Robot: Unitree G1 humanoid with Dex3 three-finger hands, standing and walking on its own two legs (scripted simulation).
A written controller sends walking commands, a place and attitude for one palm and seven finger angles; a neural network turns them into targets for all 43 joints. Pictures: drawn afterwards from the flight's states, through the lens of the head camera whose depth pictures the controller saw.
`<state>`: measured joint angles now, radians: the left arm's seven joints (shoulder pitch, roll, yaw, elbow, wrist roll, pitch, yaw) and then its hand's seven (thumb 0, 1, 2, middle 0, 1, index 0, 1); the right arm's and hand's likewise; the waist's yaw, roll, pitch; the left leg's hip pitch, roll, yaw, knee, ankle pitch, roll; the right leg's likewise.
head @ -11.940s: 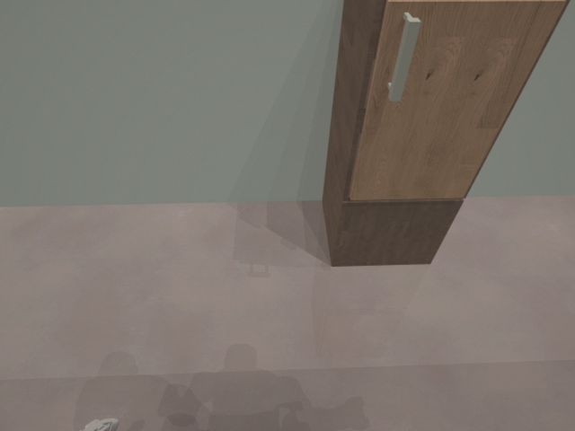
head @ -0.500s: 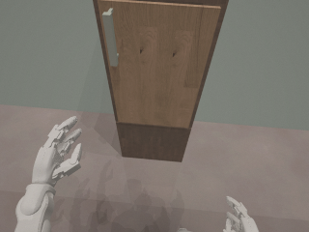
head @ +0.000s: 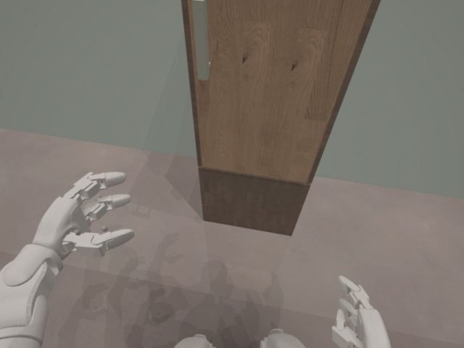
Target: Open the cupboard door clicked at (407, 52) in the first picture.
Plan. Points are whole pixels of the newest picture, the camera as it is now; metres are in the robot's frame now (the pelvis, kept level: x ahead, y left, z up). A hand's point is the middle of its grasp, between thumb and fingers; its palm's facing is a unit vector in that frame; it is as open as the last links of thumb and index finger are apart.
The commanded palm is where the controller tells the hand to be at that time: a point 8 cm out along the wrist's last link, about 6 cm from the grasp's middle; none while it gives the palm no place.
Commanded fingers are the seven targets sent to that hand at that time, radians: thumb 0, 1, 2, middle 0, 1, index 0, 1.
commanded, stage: raise the hand with hooked fingers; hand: left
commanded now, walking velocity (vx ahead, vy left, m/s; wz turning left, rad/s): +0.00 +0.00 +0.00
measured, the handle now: (204, 37) +0.73 +0.10 +0.19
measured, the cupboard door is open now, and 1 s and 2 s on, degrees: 0 0 0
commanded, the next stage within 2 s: move the hooked fingers beside the handle in 1.30 s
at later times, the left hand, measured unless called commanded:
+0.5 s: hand (67, 163) +0.34 +0.27 +0.16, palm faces -0.06 -0.99 -0.11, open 13.6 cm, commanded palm +0.31 +0.31 +0.17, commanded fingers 0.00 -0.50 0.30 -0.30 -1.20 -0.30 -1.20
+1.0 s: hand (77, 128) +0.38 +0.26 +0.20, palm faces -0.13 -0.99 -0.08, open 14.0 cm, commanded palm +0.35 +0.31 +0.21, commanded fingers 0.00 -0.50 0.30 -0.30 -1.20 -0.30 -1.20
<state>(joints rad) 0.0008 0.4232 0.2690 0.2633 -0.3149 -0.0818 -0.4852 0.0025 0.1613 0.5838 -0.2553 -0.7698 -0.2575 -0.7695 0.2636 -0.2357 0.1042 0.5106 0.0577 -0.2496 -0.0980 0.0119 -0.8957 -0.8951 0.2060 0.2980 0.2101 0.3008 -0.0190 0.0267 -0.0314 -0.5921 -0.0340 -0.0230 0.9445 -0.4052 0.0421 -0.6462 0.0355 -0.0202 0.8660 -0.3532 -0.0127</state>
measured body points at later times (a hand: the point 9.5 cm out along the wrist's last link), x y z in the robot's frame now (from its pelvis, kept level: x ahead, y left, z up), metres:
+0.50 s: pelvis +0.07 +0.00 +0.03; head +0.07 +0.01 +0.48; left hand +0.34 +0.32 +0.17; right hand +0.25 -0.22 -0.03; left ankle +0.05 +0.09 -0.69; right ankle +0.11 -0.12 -0.69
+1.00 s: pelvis +0.09 -0.02 +0.04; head +0.11 -0.03 +0.49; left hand +0.38 +0.31 +0.20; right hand +0.28 -0.25 -0.03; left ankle +0.05 +0.09 -0.69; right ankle +0.11 -0.12 -0.69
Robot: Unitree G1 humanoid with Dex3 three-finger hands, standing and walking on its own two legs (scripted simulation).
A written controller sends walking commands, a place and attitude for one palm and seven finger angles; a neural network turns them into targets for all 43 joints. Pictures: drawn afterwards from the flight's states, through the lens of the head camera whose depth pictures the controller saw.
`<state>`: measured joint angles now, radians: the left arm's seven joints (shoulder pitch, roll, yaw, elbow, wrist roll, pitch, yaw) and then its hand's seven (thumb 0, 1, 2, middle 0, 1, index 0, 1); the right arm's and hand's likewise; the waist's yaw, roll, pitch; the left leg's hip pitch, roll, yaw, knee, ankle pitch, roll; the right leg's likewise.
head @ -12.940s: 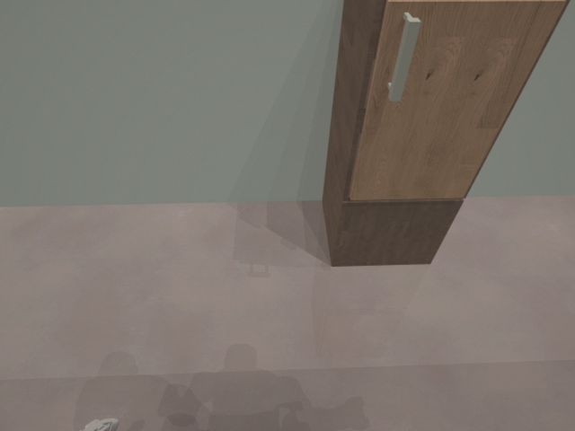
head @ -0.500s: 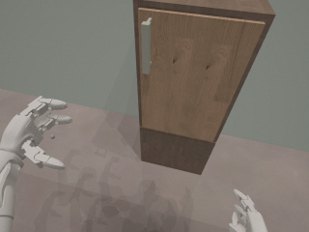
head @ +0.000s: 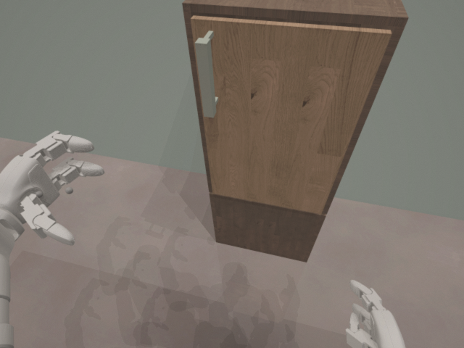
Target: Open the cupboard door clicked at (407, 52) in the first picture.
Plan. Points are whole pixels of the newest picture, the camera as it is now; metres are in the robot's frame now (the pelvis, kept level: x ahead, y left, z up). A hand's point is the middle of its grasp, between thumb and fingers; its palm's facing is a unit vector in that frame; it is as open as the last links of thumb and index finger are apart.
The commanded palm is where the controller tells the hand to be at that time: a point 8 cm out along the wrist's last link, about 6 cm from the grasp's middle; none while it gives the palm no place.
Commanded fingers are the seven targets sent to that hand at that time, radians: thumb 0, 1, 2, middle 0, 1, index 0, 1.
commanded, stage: raise the hand with hooked fingers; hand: left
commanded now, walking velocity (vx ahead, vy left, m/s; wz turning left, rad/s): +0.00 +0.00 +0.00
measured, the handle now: (209, 76) +0.63 +0.11 +0.15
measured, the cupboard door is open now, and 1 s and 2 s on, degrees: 0 0 0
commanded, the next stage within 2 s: move the hooked fingers beside the handle in 0.30 s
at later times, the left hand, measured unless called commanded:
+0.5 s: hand (60, 197) +0.28 +0.27 +0.16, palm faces -0.10 -0.99 -0.07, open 14.0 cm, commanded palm +0.26 +0.32 +0.16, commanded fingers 0.00 -0.50 0.30 -0.30 -1.20 -0.30 -1.20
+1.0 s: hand (111, 149) +0.38 +0.24 +0.16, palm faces -0.15 -0.99 -0.03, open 14.0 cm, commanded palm +0.37 +0.29 +0.16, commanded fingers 0.00 -0.50 0.30 -0.30 -1.20 -0.30 -1.20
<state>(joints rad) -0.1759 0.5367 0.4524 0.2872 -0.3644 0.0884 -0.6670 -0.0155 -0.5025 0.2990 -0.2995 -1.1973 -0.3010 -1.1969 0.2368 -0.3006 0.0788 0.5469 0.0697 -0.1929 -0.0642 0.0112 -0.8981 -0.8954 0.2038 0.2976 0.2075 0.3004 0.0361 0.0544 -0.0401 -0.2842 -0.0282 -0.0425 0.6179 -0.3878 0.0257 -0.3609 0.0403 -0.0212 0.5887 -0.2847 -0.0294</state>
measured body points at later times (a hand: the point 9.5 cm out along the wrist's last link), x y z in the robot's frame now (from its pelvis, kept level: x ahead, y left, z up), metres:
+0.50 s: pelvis -0.02 +0.00 +0.00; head -0.02 -0.01 +0.45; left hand +0.27 +0.33 +0.17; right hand +0.16 -0.23 -0.07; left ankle -0.04 +0.11 -0.73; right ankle +0.01 -0.10 -0.73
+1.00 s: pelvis -0.01 +0.01 +0.00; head +0.01 +0.00 +0.45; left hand +0.38 +0.29 +0.16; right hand +0.10 -0.25 -0.09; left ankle -0.04 +0.11 -0.73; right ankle +0.01 -0.10 -0.73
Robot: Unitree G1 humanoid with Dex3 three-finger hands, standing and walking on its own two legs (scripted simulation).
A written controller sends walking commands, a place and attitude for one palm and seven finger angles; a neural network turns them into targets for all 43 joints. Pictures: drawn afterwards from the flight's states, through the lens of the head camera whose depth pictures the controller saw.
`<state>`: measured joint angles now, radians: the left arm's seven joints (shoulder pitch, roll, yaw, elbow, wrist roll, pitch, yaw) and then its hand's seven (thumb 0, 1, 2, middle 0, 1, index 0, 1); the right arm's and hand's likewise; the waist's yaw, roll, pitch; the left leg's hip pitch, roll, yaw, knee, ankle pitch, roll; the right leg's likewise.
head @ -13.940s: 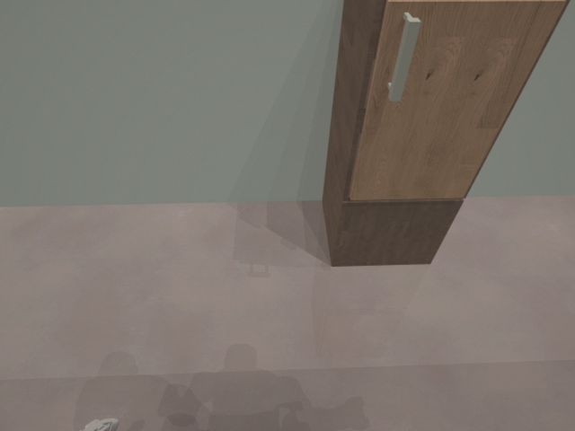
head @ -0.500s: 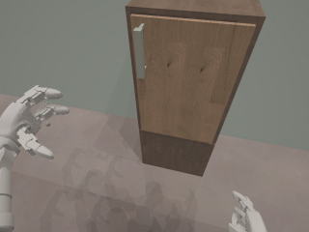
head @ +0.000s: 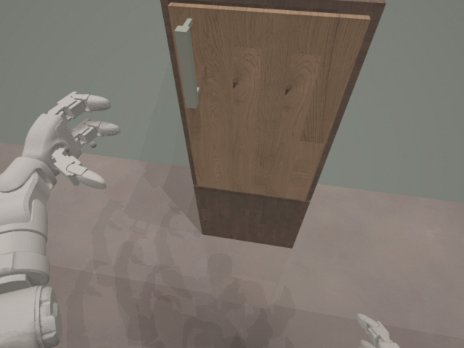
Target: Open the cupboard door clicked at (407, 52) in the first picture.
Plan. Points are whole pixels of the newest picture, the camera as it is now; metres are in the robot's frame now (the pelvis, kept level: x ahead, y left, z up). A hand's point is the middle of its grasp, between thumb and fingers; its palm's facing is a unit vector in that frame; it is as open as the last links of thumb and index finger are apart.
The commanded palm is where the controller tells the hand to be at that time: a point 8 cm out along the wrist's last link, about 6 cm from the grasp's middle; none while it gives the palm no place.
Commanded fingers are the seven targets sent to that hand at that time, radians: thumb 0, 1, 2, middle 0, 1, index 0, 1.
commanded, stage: move the hooked fingers beside the handle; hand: left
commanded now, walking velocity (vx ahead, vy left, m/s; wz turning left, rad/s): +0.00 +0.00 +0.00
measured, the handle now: (190, 65) +0.65 +0.11 +0.15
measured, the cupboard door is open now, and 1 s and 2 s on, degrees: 0 0 0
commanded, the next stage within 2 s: none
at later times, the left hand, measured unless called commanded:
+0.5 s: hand (130, 105) +0.50 +0.20 +0.16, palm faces -0.14 -0.99 -0.01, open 14.0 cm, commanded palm +0.49 +0.27 +0.16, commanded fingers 0.00 -0.50 0.30 -0.30 -1.20 -0.30 -1.20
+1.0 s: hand (150, 76) +0.59 +0.19 +0.16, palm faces -0.13 -0.99 -0.01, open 14.0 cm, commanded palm +0.59 +0.24 +0.15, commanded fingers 0.00 -0.50 0.30 -0.30 -1.20 -0.30 -1.20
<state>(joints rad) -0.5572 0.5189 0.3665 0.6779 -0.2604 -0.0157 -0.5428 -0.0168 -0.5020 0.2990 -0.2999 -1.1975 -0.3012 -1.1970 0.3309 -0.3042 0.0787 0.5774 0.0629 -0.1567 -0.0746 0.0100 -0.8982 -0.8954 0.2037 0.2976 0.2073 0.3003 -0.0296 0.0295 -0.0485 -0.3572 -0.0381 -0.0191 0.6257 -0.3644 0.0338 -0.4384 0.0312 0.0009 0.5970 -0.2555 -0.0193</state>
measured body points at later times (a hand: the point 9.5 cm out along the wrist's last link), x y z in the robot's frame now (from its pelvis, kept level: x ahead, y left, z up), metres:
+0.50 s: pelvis +0.01 -0.01 -0.01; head +0.09 -0.01 +0.44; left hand +0.50 +0.26 +0.16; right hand +0.04 -0.28 -0.12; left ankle -0.03 +0.10 -0.73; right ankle +0.03 -0.11 -0.73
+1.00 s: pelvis +0.01 +0.01 -0.02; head +0.16 +0.01 +0.41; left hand +0.59 +0.24 +0.16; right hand -0.07 -0.26 -0.11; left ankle -0.03 +0.10 -0.73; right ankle +0.03 -0.11 -0.73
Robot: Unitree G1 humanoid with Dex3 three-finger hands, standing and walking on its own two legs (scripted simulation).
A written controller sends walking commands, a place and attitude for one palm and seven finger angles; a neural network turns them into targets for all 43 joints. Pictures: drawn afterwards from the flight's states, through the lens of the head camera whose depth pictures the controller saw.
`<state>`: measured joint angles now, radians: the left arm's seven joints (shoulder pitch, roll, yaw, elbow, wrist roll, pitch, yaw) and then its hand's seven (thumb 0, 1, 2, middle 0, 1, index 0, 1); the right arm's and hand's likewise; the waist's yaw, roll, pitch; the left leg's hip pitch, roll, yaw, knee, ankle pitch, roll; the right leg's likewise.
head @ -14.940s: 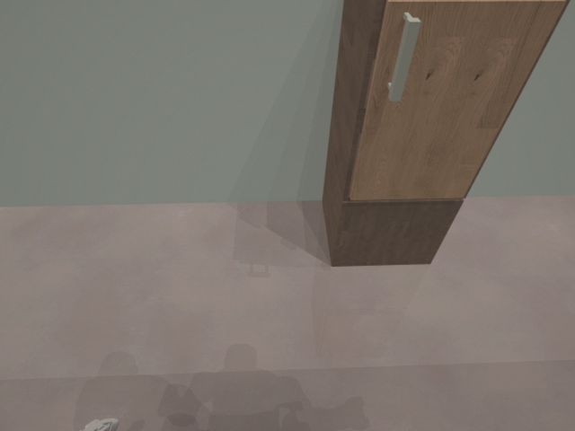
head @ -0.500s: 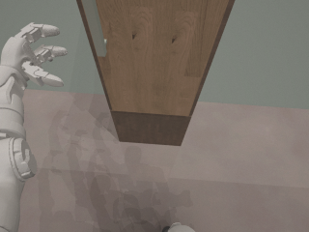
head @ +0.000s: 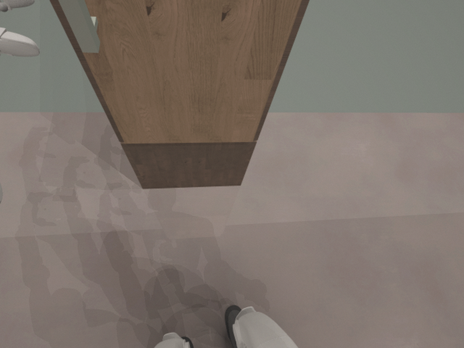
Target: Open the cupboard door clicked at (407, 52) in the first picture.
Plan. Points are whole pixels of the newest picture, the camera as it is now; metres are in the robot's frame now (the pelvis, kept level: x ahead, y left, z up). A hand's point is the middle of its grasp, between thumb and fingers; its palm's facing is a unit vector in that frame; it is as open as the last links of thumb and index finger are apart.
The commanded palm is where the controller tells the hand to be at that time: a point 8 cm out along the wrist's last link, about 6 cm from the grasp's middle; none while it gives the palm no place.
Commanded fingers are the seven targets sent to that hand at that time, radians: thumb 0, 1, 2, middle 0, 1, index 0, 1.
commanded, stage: move the hooked fingers beside the handle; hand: left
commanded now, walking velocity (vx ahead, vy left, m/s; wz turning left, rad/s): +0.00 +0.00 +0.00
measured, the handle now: out of the picture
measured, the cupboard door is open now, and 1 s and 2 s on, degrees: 0 0 0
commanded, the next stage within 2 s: none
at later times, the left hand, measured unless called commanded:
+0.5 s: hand out of the picture +0.58 +0.22 +0.17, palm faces -0.09 -1.00 -0.01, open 14.0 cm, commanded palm +0.57 +0.25 +0.17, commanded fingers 0.00 -0.50 0.30 -0.30 -1.20 -0.30 -1.20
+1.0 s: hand (11, 9) +0.58 +0.20 +0.17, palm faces -0.09 -1.00 -0.02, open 14.0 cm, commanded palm +0.56 +0.24 +0.16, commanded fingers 0.00 -0.50 0.30 -0.30 -1.20 -0.30 -1.20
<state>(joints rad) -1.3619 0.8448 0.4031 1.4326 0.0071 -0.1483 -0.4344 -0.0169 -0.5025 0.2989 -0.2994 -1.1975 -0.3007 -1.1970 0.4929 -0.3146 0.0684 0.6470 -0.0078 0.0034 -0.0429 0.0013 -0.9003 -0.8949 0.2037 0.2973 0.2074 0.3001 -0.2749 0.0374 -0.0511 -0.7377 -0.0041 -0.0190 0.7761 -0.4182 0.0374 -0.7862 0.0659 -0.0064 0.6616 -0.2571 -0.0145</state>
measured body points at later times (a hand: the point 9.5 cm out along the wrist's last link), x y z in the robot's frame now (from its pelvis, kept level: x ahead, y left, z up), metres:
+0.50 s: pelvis +0.04 +0.01 +0.01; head +0.17 +0.02 +0.44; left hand +0.58 +0.27 +0.17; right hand -0.02 -0.26 -0.09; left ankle -0.04 +0.09 -0.70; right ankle +0.02 -0.11 -0.70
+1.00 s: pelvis +0.03 +0.00 +0.00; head +0.15 +0.01 +0.44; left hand +0.58 +0.25 +0.17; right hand -0.01 -0.26 -0.10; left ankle -0.04 +0.09 -0.70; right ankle +0.02 -0.11 -0.71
